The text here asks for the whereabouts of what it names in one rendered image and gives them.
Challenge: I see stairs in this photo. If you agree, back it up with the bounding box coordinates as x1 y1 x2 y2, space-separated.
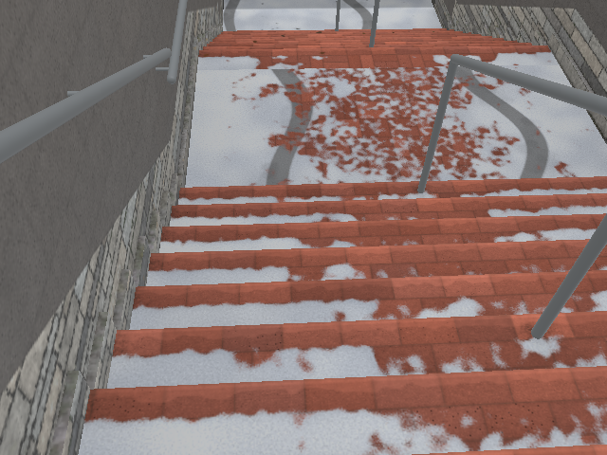
78 176 607 455
203 28 532 50

